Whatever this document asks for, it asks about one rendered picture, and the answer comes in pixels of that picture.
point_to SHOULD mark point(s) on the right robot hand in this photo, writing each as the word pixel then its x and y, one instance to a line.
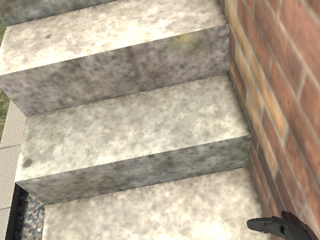
pixel 278 227

